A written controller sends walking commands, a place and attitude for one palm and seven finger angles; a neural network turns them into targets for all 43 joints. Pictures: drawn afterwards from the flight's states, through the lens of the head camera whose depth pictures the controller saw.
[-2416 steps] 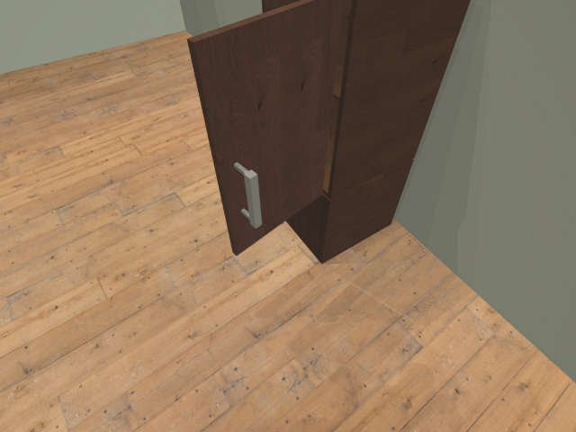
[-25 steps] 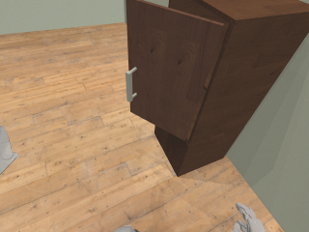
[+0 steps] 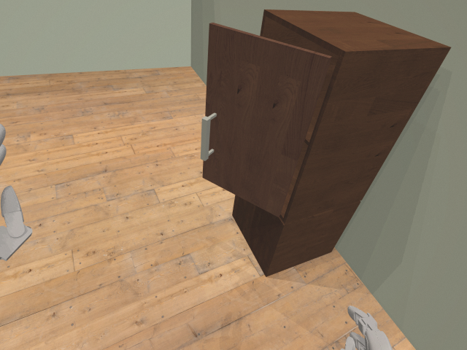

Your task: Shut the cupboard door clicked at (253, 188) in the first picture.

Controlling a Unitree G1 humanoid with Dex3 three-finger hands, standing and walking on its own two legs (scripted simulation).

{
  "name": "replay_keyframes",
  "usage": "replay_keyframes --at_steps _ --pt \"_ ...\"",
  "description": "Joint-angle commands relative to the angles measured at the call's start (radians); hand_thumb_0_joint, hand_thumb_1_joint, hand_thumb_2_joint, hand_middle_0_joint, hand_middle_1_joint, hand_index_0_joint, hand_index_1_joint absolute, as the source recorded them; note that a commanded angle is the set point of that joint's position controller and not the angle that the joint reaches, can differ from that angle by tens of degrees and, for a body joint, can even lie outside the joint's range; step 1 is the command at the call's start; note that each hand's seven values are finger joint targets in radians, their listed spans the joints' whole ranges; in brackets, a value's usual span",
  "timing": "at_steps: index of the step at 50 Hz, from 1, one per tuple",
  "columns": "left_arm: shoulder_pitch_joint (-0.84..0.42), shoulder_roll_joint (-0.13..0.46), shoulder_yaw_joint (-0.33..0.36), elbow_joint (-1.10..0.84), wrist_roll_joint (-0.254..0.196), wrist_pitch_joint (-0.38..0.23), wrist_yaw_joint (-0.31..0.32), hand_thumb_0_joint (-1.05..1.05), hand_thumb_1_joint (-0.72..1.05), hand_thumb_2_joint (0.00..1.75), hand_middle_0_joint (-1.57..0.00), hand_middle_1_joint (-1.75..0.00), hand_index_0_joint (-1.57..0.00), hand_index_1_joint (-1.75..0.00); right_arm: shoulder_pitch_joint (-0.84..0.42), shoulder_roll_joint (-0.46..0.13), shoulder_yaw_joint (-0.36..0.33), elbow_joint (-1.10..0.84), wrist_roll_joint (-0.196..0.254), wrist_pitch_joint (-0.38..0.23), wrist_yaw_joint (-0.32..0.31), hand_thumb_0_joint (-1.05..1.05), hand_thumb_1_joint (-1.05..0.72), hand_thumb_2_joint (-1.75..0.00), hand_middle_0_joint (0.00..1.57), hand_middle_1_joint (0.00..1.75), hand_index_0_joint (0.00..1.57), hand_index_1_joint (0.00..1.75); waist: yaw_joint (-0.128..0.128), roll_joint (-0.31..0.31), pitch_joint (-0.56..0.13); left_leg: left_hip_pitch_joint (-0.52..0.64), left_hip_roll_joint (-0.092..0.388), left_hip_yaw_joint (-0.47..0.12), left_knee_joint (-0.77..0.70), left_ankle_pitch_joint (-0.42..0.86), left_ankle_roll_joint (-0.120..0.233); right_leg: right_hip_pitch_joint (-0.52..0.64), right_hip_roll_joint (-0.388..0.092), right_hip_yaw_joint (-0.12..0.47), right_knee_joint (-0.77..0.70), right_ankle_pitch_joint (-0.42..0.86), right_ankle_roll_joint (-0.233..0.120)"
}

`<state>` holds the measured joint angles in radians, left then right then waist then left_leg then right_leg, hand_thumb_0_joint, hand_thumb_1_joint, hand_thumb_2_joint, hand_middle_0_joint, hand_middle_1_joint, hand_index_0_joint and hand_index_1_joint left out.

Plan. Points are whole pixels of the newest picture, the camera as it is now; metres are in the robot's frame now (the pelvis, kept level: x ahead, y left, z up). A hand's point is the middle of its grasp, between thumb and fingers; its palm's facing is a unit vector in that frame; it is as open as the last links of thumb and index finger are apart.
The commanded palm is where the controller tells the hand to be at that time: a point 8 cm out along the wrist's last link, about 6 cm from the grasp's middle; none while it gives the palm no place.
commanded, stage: stop stepping back and stand still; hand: left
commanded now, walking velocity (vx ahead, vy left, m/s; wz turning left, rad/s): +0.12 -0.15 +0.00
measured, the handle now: (208, 137) +0.83 +0.14 -0.09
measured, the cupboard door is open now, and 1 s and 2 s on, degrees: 34 34 34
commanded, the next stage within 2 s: let the arm hang, fingers relaxed in 1.24 s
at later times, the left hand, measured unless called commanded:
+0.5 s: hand out of the picture +0.13 +0.33 +0.18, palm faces +0.47 -0.78 -0.41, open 7.4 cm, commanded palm +0.06 +0.35 +0.20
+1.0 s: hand out of the picture +0.18 +0.32 +0.18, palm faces +0.41 -0.79 -0.45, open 7.4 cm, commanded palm +0.11 +0.36 +0.20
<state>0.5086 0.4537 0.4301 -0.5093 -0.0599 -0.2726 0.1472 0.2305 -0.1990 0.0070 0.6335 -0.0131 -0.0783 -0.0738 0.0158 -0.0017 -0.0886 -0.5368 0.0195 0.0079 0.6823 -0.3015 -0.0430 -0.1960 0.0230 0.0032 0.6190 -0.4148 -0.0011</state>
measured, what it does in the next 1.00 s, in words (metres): steps on the spot: right foot, then left foot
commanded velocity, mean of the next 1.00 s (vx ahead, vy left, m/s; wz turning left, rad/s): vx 0.11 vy -0.07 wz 0.00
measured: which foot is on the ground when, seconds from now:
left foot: down 0.00-0.18, up 0.20-0.36, down 0.38-0.60, up 0.62-0.82, down 0.84-1.00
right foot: down 0.00-0.02, up 0.04-0.20, down 0.22-1.00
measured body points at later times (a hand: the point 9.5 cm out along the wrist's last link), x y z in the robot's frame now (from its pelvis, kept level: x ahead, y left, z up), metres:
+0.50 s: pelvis -0.09 +0.06 +0.01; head -0.10 +0.08 +0.46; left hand +0.10 +0.37 +0.20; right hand +0.03 -0.18 -0.08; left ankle -0.05 +0.19 -0.72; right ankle -0.10 -0.03 -0.69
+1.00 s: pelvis -0.04 +0.06 +0.02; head -0.02 +0.07 +0.47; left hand +0.15 +0.36 +0.20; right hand +0.12 -0.18 -0.06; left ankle -0.02 +0.18 -0.72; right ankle -0.09 -0.02 -0.72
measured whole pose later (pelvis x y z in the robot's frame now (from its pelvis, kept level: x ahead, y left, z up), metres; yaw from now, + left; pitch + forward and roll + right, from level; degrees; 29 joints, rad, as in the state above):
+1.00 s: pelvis -0.04 +0.06 +0.02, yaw -2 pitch +1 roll +0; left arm 0.53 0.41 0.42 -0.48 -0.04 -0.18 0.18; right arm 0.20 -0.20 0.01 0.62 0.00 -0.09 -0.08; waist 0.00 -0.02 0.01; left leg -0.31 0.04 0.07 0.54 -0.26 0.00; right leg -0.18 0.02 -0.09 0.50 -0.34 -0.04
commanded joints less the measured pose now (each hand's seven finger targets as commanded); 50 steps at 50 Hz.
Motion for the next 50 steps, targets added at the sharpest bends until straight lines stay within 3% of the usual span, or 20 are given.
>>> replay_keyframes --at_steps 1,3,7,8,9,10,11,12,13,15,17,19,21,26,28,31,35,38,44,50 --pt "-0.271 0.156 0.09 -0.165 -0.009 0.005 0.018 0.0 0.9 0.9 -0.2 -0.3 -0.2 -0.3 -0.09 -0.163 -0.04 -0.142 0.006 -0.069 -0.027 0.0 -0.9 -0.9 0.2 0.3 0.2 0.3 -0.03 0.389 0.106 0.03 0.217 -0.448 -0.662 -0.605 0.038 -0.149 0.107 -0.049 0.208 -0.182 0.005" --pt "-0.231 0.191 0.127 -0.238 -0.008 0.017 0.006 0.0 0.9 0.9 -0.2 -0.3 -0.2 -0.3 -0.1 -0.148 -0.059 -0.165 0.001 -0.077 -0.003 0.0 -0.9 -0.9 0.2 0.3 0.2 0.3 0.002 0.386 -0.03 0.065 0.206 -0.343 -0.722 -0.602 -0.097 -0.009 0.175 -0.082 0.397 -0.192 -0.008" --pt "0.119 0.19 0.152 -0.35 -0.045 0.054 -0.015 0.0 0.9 0.9 -0.2 -0.3 -0.2 -0.3 -0.098 -0.096 -0.069 -0.208 0.003 -0.056 0.052 0.0 -0.9 -0.9 0.2 0.3 0.2 0.3 0.026 0.334 -0.162 0.102 0.059 0.024 -0.552 -0.267 -0.124 0.21 0.177 -0.2 0.068 -0.185 -0.053" --pt "0.181 0.211 0.166 -0.378 -0.042 0.064 -0.009 0.0 0.9 0.9 -0.2 -0.3 -0.2 -0.3 -0.08 -0.09 -0.068 -0.198 0.013 -0.048 0.059 0.0 -0.9 -0.9 0.2 0.3 0.2 0.3 0.029 0.194 -0.172 0.135 -0.021 0.135 -0.299 -0.219 -0.122 0.174 0.089 -0.154 -0.142 -0.172 -0.098" --pt "0.227 0.262 0.218 -0.388 -0.04 0.073 0.004 0.0 0.9 0.9 -0.2 -0.3 -0.2 -0.3 -0.053 -0.091 -0.07 -0.183 0.029 -0.038 0.057 0.0 -0.9 -0.9 0.2 0.3 0.2 0.3 0.017 -0.118 -0.132 0.217 -0.076 0.181 0.177 -0.138 -0.095 -0.075 -0.128 0.055 -0.327 -0.144 -0.157" --pt "0.092 0.261 0.197 -0.474 -0.037 0.065 0.008 0.0 0.9 0.9 -0.2 -0.3 -0.2 -0.3 -0.064 -0.112 -0.078 -0.161 0.027 -0.03 0.048 0.0 -0.9 -0.9 0.2 0.3 0.2 0.3 -0.015 -0.261 0.014 0.094 -0.037 -0.024 0.574 -0.158 -0.032 -0.335 -0.376 0.327 -0.424 -0.188 -0.259" --pt "-0.063 0.334 0.27 -0.447 -0.04 0.042 0.024 0.0 0.9 0.9 -0.2 -0.3 -0.2 -0.3 -0.071 -0.116 -0.05 -0.151 0.0 -0.027 0.032 0.0 -0.9 -0.9 0.2 0.3 0.2 0.3 -0.051 -0.132 0.075 -0.019 0.026 -0.076 0.677 -0.13 -0.004 -0.377 -0.431 0.359 -0.45 -0.214 -0.308" --pt "-0.124 0.274 0.221 -0.293 -0.023 0.034 0.037 0.0 0.9 0.9 -0.2 -0.3 -0.2 -0.3 -0.067 -0.081 -0.025 -0.145 -0.008 -0.028 0.025 0.0 -0.9 -0.9 0.2 0.3 0.2 0.3 -0.062 -0.065 0.06 0.004 0.088 -0.087 0.491 -0.122 0.015 -0.313 -0.376 0.295 -0.428 -0.3 -0.172" --pt "-0.121 0.2 0.159 -0.201 -0.004 0.052 0.04 0.0 0.9 0.9 -0.2 -0.3 -0.2 -0.3 -0.062 -0.099 -0.037 -0.137 -0.001 -0.027 0.015 0.0 -0.9 -0.9 0.2 0.3 0.2 0.3 -0.054 -0.027 0.094 0.053 0.077 -0.024 0.327 -0.098 0.029 -0.301 -0.285 0.248 -0.398 -0.344 -0.169" --pt "-0.17 0.191 0.127 -0.102 0.014 0.073 0.05 0.0 0.9 0.9 -0.2 -0.3 -0.2 -0.3 -0.082 -0.132 -0.054 -0.11 0.007 -0.03 -0.015 0.0 -0.9 -0.9 0.2 0.3 0.2 0.3 -0.048 -0.048 0.174 0.211 0.075 0.017 0.115 -0.129 0.048 -0.4 -0.269 0.219 -0.361 -0.423 -0.168" --pt "-0.176 0.155 0.077 -0.091 0.017 0.07 0.055 0.0 0.9 0.9 -0.2 -0.3 -0.2 -0.3 -0.054 -0.133 -0.038 -0.11 0.009 -0.038 -0.033 0.0 -0.9 -0.9 0.2 0.3 0.2 0.3 -0.06 0.089 0.157 0.301 0.033 0.063 -0.145 -0.175 0.063 -0.327 -0.169 0.103 -0.197 -0.325 -0.128" --pt "-0.148 0.15 0.079 -0.136 0.012 0.052 0.052 0.0 0.9 0.9 -0.2 -0.3 -0.2 -0.3 -0.042 -0.166 -0.042 -0.148 0.022 -0.055 -0.04 0.0 -0.9 -0.9 0.2 0.3 0.2 0.3 -0.059 0.32 0.163 0.35 0.284 -0.391 -0.419 -0.274 0.173 -0.394 -0.005 -0.056 0.17 -0.098 -0.021" --pt "-0.093 0.199 0.122 -0.157 0.006 0.035 0.027 0.0 0.9 0.9 -0.2 -0.3 -0.2 -0.3 -0.072 -0.135 -0.036 -0.136 0.005 -0.06 -0.026 0.0 -0.9 -0.9 0.2 0.3 0.2 0.3 -0.055 0.188 0.127 0.206 0.357 -0.517 -0.532 -0.454 0.212 -0.318 -0.015 0.001 0.334 -0.056 -0.006" --pt "0.001 0.155 0.109 -0.297 0.02 0.044 0.034 0.0 0.9 0.9 -0.2 -0.3 -0.2 -0.3 -0.092 -0.128 -0.036 -0.154 0.002 -0.051 0.005 0.0 -0.9 -0.9 0.2 0.3 0.2 0.3 -0.023 0.233 0.054 0.048 0.233 -0.121 -0.428 -0.36 0.122 0.049 0.015 -0.111 0.011 0.031 -0.014" --pt "0.0 0.174 0.132 -0.269 0.028 0.056 0.046 0.0 0.9 0.9 -0.2 -0.3 -0.2 -0.3 -0.081 -0.127 -0.042 -0.159 0.003 -0.037 0.006 0.0 -0.9 -0.9 0.2 0.3 0.2 0.3 -0.027 0.184 0.055 -0.043 0.156 -0.029 -0.278 -0.378 0.082 0.156 -0.005 -0.063 -0.117 -0.023 -0.046" --pt "-0.041 0.21 0.169 -0.221 0.018 0.056 0.07 0.0 0.9 0.9 -0.2 -0.3 -0.2 -0.3 -0.067 -0.106 -0.05 -0.151 0.01 -0.031 0.004 0.0 -0.9 -0.9 0.2 0.3 0.2 0.3 -0.02 -0.142 0.04 -0.127 0.013 0.039 0.274 -0.175 0.035 0.096 -0.361 0.52 -0.398 -0.161 -0.237" --pt "-0.005 0.16 0.142 -0.145 0.021 0.033 0.069 0.0 0.9 0.9 -0.2 -0.3 -0.2 -0.3 -0.071 -0.1 -0.038 -0.133 0.006 -0.023 0.002 0.0 -0.9 -0.9 0.2 0.3 0.2 0.3 -0.029 -0.049 0.07 -0.023 0.059 0.005 0.18 -0.105 0.03 0.043 -0.312 0.258 -0.309 0.225 -0.213" --pt "-0.036 0.136 0.105 -0.126 0.02 0.029 0.067 0.0 0.9 0.9 -0.2 -0.3 -0.2 -0.3 -0.083 -0.099 -0.033 -0.125 0.007 -0.029 -0.007 0.0 -0.9 -0.9 0.2 0.3 0.2 0.3 -0.026 -0.081 0.067 0.194 0.018 0.077 -0.059 0.031 0.043 -0.043 -0.231 0.115 -0.282 0.212 -0.135" --pt "-0.044 0.161 0.119 -0.189 0.023 0.021 0.048 0.0 0.9 0.9 -0.2 -0.3 -0.2 -0.3 -0.099 -0.13 -0.039 -0.141 0.013 -0.051 -0.018 0.0 -0.9 -0.9 0.2 0.3 0.2 0.3 -0.016 0.209 0.053 0.282 0.191 -0.185 -0.344 0.177 0.113 -0.046 -0.05 -0.015 -0.105 0.186 0.006" --pt "0.041 0.149 0.126 -0.215 0.01 0.026 0.047 0.0 0.9 0.9 -0.2 -0.3 -0.2 -0.3 -0.073 -0.119 -0.043 -0.16 0.026 -0.044 -0.005 0.0 -0.9 -0.9 0.2 0.3 0.2 0.3 -0.027 0.092 -0.095 0.325 0.116 -0.026 -0.187 0.448 0.065 0.112 -0.104 0.03 -0.147 0.554 -0.018"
